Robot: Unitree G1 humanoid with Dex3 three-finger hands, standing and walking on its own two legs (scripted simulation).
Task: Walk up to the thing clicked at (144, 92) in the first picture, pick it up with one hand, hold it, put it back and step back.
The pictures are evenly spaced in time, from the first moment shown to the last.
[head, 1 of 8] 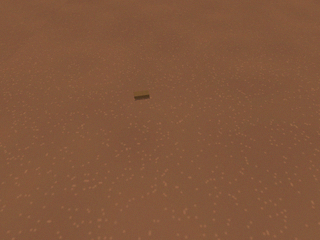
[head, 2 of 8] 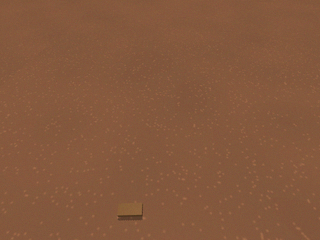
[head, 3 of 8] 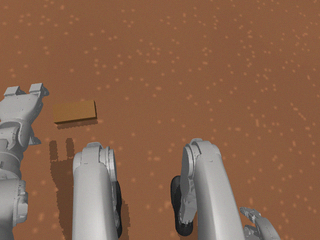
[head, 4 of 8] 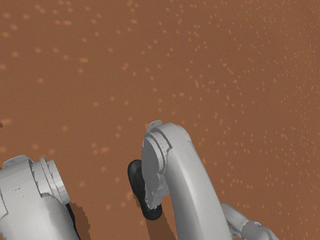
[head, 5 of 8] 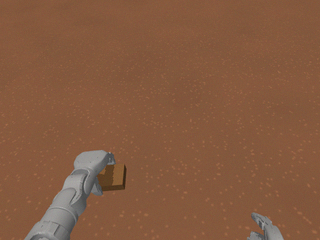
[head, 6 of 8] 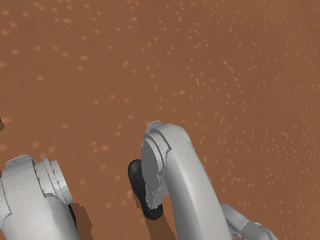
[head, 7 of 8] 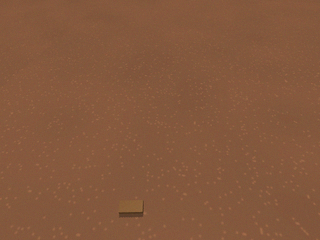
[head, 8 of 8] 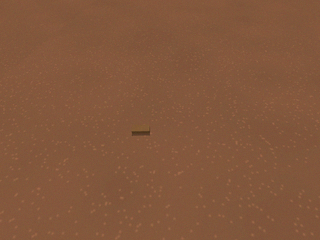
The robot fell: no
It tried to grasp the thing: yes
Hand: left
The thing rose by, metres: 0.69
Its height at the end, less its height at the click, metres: +0.00
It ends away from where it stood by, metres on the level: 0.01
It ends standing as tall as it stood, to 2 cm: yes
